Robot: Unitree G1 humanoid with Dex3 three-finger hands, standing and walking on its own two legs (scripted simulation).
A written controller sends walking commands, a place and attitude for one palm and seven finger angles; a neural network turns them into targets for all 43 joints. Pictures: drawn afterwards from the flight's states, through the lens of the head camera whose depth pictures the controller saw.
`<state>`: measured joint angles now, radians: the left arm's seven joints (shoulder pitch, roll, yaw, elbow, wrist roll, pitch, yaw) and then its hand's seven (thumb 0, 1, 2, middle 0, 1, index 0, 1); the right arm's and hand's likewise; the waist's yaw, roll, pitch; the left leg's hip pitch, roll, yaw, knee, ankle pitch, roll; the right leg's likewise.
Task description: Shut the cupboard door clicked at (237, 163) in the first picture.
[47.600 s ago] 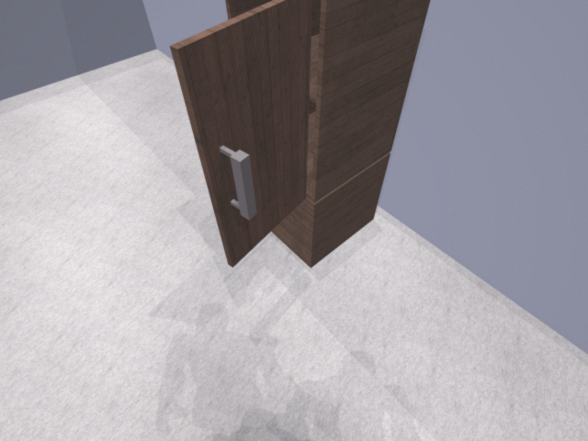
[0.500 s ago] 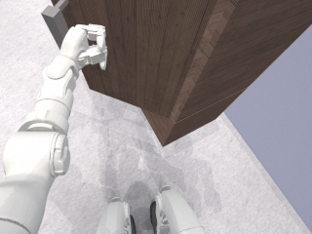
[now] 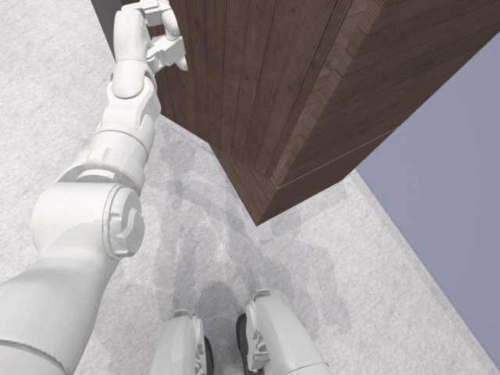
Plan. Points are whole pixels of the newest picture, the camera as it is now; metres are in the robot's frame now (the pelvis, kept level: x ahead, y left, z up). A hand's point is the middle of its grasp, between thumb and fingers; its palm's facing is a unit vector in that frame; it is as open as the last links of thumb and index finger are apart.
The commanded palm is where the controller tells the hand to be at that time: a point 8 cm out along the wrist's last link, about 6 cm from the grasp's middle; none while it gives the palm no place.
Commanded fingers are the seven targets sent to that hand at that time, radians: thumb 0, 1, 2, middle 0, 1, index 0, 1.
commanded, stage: pull the fist back off the door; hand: left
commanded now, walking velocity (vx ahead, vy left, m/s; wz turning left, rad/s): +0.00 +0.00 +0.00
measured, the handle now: (122, 9) +0.65 +0.10 +0.08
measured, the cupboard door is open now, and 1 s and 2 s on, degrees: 29 28 28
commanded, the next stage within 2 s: draw the hand back to the body in 0.72 s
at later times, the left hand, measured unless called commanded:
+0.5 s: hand (192, 80) +0.52 +0.01 +0.09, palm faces +0.02 -1.00 -0.02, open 3.1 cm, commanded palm +0.48 +0.06 +0.09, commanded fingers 0.00 0.90 0.90 -1.30 -1.50 -1.30 -1.50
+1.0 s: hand (177, 100) +0.47 +0.03 +0.11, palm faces +0.04 -1.00 -0.05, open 3.1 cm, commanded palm +0.41 +0.10 +0.12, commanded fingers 0.00 0.90 0.90 -1.30 -1.50 -1.30 -1.50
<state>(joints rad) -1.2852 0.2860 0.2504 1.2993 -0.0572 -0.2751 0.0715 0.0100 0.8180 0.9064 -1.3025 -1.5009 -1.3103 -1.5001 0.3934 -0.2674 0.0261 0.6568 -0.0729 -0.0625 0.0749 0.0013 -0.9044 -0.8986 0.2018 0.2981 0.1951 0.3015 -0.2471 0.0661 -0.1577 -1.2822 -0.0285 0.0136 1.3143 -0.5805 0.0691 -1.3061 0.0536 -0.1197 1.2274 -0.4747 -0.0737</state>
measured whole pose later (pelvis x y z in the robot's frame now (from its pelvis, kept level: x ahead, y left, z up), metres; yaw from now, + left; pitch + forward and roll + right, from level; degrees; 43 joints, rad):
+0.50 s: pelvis +0.02 -0.01 +0.04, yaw +0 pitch +25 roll +0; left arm -0.88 0.11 0.17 1.13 0.02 -0.51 0.24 0.02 0.91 0.91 -1.30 -1.50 -1.30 -1.50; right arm 0.44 -0.26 -0.03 0.66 -0.07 0.03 0.14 0.00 -0.90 -0.90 0.20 0.30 0.20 0.30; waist -0.18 0.05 -0.16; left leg -1.02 -0.02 0.04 1.13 -0.55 0.05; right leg -1.08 0.07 -0.07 1.09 -0.45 -0.09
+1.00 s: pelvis +0.00 -0.02 +0.05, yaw +0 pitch +20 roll +1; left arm -0.71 0.11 0.12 0.95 -0.02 -0.50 0.19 0.02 0.90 0.90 -1.30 -1.50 -1.30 -1.50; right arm 0.30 -0.23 -0.01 0.61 -0.02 0.06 0.08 0.00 -0.91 -0.90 0.20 0.30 0.19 0.30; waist -0.11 0.04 -0.14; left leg -0.92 -0.03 0.06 1.08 -0.51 0.04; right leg -1.00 0.07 -0.05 1.07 -0.43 -0.09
